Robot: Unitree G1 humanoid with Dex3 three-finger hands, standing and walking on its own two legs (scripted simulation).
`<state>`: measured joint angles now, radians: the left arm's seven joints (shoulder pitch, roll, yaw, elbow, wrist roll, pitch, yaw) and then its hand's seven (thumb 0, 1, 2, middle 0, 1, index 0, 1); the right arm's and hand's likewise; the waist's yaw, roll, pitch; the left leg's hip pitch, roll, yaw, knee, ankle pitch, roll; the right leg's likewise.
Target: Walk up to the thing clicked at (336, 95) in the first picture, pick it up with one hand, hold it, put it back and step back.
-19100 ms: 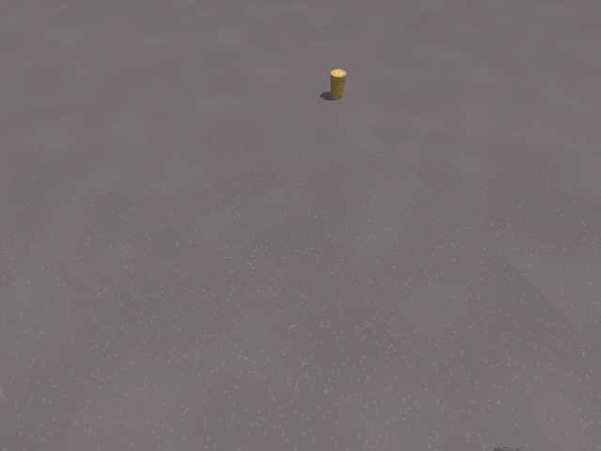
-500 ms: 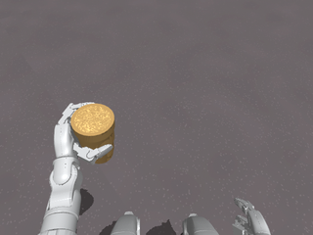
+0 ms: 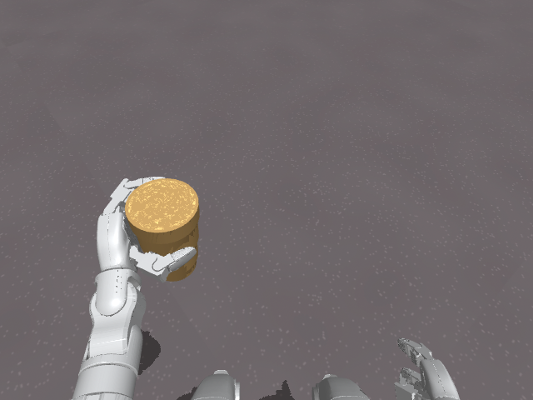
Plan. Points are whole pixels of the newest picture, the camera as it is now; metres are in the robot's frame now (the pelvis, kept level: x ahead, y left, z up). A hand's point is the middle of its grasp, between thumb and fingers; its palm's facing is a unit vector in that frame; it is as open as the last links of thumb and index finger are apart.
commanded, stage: hold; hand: left
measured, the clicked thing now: (169, 236) +0.33 +0.16 +0.04
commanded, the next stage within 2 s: none
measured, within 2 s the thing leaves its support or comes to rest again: neither
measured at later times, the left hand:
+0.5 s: hand (162, 232) +0.32 +0.17 +0.06, palm faces +0.17 -0.99 +0.01, open 12.3 cm
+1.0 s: hand (160, 236) +0.32 +0.17 +0.07, palm faces +0.17 -0.99 +0.01, open 12.3 cm
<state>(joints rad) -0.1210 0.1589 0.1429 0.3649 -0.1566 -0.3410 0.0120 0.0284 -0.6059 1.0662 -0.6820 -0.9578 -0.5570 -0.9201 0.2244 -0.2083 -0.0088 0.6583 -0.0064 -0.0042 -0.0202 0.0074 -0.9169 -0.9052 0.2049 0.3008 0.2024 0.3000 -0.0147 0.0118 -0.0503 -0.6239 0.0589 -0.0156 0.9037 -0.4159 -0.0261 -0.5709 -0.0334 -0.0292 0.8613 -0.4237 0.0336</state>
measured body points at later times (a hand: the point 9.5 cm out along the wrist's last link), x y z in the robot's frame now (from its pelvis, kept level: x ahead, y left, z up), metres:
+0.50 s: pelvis +0.00 -0.01 +0.00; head +0.04 +0.00 +0.45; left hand +0.31 +0.22 +0.07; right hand +0.14 -0.24 -0.10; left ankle +0.02 +0.13 -0.69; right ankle +0.01 -0.14 -0.69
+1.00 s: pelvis -0.01 -0.01 +0.01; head +0.03 +0.00 +0.45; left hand +0.30 +0.22 +0.07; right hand +0.13 -0.24 -0.10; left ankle +0.02 +0.13 -0.69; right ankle +0.00 -0.14 -0.69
